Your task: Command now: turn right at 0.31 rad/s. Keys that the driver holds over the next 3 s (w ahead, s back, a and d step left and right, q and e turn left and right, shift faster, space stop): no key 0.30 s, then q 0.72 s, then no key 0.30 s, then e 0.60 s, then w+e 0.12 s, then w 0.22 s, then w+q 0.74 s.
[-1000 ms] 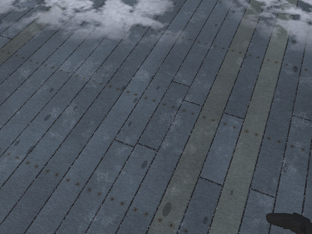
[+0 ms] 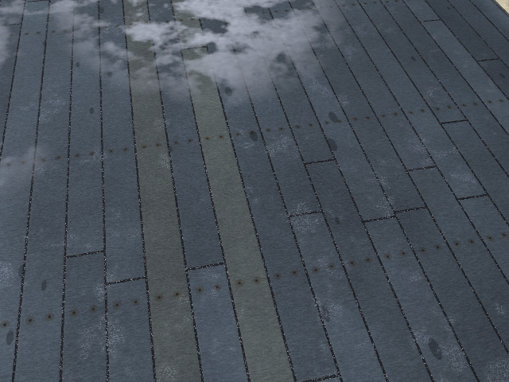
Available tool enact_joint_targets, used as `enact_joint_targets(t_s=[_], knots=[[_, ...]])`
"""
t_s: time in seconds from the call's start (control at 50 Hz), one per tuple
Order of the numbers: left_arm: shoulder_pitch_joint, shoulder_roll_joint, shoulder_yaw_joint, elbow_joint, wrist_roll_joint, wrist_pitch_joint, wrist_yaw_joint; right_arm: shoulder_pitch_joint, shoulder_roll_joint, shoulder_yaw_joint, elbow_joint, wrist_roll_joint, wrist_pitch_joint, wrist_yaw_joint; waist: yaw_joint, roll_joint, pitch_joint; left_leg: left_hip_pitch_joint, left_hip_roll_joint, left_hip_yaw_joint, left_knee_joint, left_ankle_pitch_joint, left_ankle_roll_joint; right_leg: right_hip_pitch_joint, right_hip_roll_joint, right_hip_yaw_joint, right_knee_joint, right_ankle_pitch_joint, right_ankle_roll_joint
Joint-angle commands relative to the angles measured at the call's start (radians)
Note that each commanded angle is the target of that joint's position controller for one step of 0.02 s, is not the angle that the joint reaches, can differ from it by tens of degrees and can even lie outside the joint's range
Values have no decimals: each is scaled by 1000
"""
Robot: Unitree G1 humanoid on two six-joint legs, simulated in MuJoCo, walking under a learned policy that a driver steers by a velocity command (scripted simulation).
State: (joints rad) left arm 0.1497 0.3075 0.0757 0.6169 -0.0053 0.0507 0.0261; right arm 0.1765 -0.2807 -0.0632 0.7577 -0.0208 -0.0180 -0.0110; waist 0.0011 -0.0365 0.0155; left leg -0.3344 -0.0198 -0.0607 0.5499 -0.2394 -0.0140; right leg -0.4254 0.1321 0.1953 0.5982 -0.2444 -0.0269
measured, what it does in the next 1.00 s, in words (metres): steps on the spot, turning left: right foot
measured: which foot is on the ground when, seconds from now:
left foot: down 0.00-1.00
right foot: up 0.00-0.26, down 0.28-0.64, up 0.66-1.00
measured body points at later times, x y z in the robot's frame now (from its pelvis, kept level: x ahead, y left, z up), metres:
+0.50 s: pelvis +0.00 -0.01 +0.00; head +0.01 -0.01 +0.45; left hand +0.14 +0.26 -0.10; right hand +0.12 -0.28 -0.11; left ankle +0.02 +0.13 -0.73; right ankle -0.02 -0.14 -0.73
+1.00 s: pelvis +0.00 +0.02 +0.01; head +0.03 +0.06 +0.46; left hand +0.08 +0.34 -0.09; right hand +0.21 -0.21 -0.07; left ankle +0.00 +0.10 -0.73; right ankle +0.06 -0.14 -0.68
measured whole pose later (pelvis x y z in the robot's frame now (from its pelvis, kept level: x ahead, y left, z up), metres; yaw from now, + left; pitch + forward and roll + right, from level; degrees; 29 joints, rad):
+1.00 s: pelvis +0.00 +0.02 +0.01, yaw +17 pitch +2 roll -2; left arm 0.12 0.30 0.08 0.71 -0.01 0.01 0.05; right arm 0.20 -0.30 -0.06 0.64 0.01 0.03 -0.03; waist -0.02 -0.01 0.04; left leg -0.31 -0.10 -0.15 0.46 -0.18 0.07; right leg -0.45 0.02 0.12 0.83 -0.35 0.10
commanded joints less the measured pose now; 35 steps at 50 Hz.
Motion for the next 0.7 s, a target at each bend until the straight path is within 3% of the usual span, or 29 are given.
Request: enact_joint_targets(t_s=[0.02,0.04,0.06,0.08,0.14,0.18,0.22,0.24,0.28,0.3,0.32,0.34,0.36,0.38,0.42,0.46,0.52,0.58,0.62,0.64,0.66,0.68,0.7], knots=[[29,149,40,-78,15,-30,2,-20,-177,-42,-89,-35,-15,-2,9,282,-67,85,407,-450,-274,269,296,-103,-25,-17,352,-364,42],[38,174,54,-57,5,-30,-1,-40,-160,-37,-96,-19,-16,-7,15,213,-65,96,367,-379,-250,287,277,-116,-22,-9,462,-323,55],[62,150,52,-28,2,-21,3,-63,-148,-34,-98,-2,-16,-10,28,164,-62,114,309,-298,-224,293,235,-120,-28,-11,509,-283,74],[67,126,46,-20,7,-13,6,-68,-130,-28,-95,15,-16,-11,24,160,-56,144,287,-261,-206,321,216,-140,-36,-6,535,-246,89],[45,43,16,-17,-2,-7,3,-55,-89,-11,-81,13,-4,-9,16,185,-69,174,215,-141,-184,406,200,-69,-67,-72,388,-200,120],[-1,8,-3,-27,0,-11,-2,-38,-99,-14,-72,13,7,-9,-14,231,-88,194,196,-113,-168,422,195,30,-109,-136,186,-205,127],[-9,26,1,-23,-10,-13,-5,5,-129,-21,-57,17,17,-8,-37,254,-93,215,213,-141,-152,428,209,100,-109,-167,27,-167,122],[17,33,4,-6,-11,-14,-6,2,-132,-19,-55,24,20,-7,-21,244,-90,207,210,-142,-138,419,202,154,-106,-180,-96,-72,110],[42,61,6,13,4,-16,-5,43,-112,-9,-36,32,7,-2,-14,194,-82,138,192,-142,-137,352,137,306,-136,-133,-280,151,61],[55,112,13,6,14,-15,4,50,-95,0,-38,11,-10,5,-28,97,-116,74,159,-101,-97,274,83,401,-224,-51,-226,357,28],[42,132,19,32,21,-14,3,92,-60,8,-32,1,-26,17,-78,-64,-130,57,83,-22,-124,126,33,382,-245,-47,-148,332,-23],[38,62,8,30,25,-18,-7,27,-76,11,-22,-3,-29,21,-22,-46,-118,100,66,-1,-108,78,-2,319,-218,-66,-161,179,-32],[36,51,4,33,33,-23,-10,-30,-98,5,-31,8,-25,21,-3,-26,-73,70,54,2,-86,75,-8,293,-205,-72,-175,108,-22],[35,82,13,34,33,-26,-5,-60,-101,3,-40,18,-17,16,3,-31,-45,41,47,4,-56,93,0,275,-202,-75,-180,84,-16],[54,107,23,39,24,-33,6,-58,-108,-2,-56,27,-1,8,5,-81,-14,-7,31,1,0,108,9,250,-238,-56,-198,88,-32],[74,122,31,41,18,-31,17,-45,-110,-10,-64,33,8,4,6,-117,1,-58,17,20,78,64,9,244,-304,-12,-220,110,-75],[32,118,32,20,15,-33,32,-21,-98,-19,-75,32,22,10,-1,-163,-6,-106,27,52,251,-174,11,225,-422,51,-227,224,-156],[-17,135,38,11,4,-40,38,-9,-83,-22,-87,38,34,26,-10,-113,-10,-105,54,74,267,-250,25,226,-454,8,-182,375,-166],[-50,136,41,12,-13,-31,39,48,-85,-28,-70,38,36,36,-38,-90,-40,24,21,116,86,-51,44,190,-398,-87,-95,336,-106],[-4,116,38,30,-14,-28,36,63,-115,-39,-73,30,35,36,-33,-22,-42,97,18,58,-31,93,68,145,-340,-153,10,209,-51],[38,63,25,18,18,-29,34,82,-234,-68,-96,27,32,22,0,254,-63,223,219,-287,-154,399,155,-36,-215,-279,306,-93,55],[-69,40,13,-39,19,-31,41,126,-267,-64,-108,-5,17,32,-55,375,-92,235,383,-585,-238,497,350,-194,-79,-174,500,-464,82],[-54,78,23,-27,10,-32,42,114,-232,-51,-120,-12,-3,37,-54,235,-109,257,380,-539,-234,451,370,-218,-112,-92,629,-452,80]])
